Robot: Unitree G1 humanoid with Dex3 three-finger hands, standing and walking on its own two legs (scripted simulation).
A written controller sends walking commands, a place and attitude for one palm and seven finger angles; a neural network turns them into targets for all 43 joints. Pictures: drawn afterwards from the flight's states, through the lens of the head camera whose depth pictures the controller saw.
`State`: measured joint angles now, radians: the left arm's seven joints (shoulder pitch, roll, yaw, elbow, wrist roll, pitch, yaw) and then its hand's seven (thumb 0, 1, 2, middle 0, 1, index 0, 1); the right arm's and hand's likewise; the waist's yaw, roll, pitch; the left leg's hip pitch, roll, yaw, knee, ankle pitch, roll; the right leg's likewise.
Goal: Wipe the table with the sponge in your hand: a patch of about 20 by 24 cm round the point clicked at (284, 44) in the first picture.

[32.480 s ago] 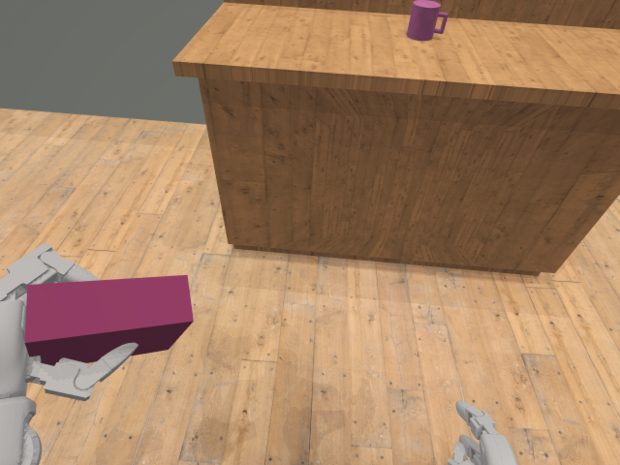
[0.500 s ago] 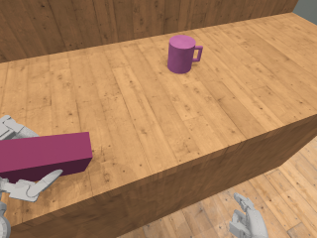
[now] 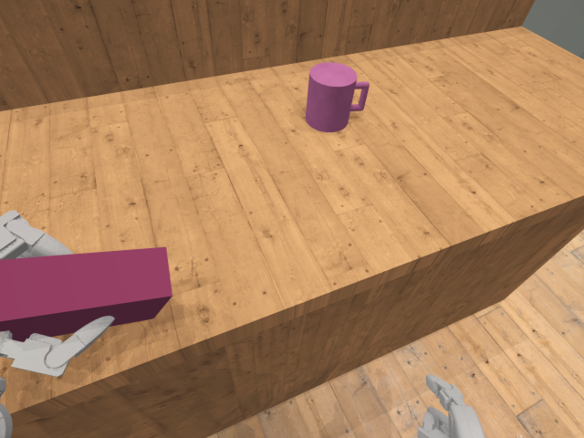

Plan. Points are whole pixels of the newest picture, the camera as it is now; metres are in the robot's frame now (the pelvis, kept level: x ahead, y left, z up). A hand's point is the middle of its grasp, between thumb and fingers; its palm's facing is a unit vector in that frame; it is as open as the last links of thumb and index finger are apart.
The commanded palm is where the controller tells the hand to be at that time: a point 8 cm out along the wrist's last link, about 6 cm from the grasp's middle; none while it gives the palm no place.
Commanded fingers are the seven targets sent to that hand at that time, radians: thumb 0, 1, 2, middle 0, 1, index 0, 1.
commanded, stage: shuffle to correct the standing spot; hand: left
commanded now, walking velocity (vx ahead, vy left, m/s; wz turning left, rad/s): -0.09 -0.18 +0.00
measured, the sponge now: (114, 292) +0.23 +0.20 +0.15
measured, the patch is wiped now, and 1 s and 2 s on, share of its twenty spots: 0.05 0.05 0.05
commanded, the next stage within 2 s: come to a stop and stand still in 0.72 s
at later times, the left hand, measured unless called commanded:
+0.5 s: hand (69, 282) +0.22 +0.23 +0.17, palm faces +0.41 -0.84 -0.35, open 9.3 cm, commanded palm +0.17 +0.27 +0.18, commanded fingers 0.00 0.10 1.30 -1.20 -1.60 -1.20 -1.60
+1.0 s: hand (69, 289) +0.22 +0.23 +0.17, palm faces +0.39 -0.86 -0.33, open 9.3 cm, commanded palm +0.17 +0.28 +0.18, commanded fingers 0.00 0.10 1.30 -1.20 -1.60 -1.20 -1.60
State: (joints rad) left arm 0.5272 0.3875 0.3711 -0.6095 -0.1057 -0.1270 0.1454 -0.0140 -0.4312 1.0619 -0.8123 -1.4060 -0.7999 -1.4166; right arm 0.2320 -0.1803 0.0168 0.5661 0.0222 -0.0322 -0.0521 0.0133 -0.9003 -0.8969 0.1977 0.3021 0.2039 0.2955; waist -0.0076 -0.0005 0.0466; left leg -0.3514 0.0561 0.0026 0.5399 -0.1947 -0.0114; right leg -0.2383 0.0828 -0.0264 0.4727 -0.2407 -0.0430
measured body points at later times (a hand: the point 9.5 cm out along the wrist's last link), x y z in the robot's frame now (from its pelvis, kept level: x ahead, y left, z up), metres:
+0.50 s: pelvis +0.02 -0.01 +0.00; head +0.04 -0.01 +0.45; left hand +0.20 +0.27 +0.19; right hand +0.20 -0.24 -0.08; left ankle +0.06 +0.12 -0.73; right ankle +0.01 -0.09 -0.73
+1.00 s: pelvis +0.01 -0.01 +0.00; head +0.03 +0.00 +0.45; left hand +0.19 +0.28 +0.19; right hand +0.18 -0.24 -0.09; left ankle +0.06 +0.12 -0.73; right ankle +0.01 -0.09 -0.73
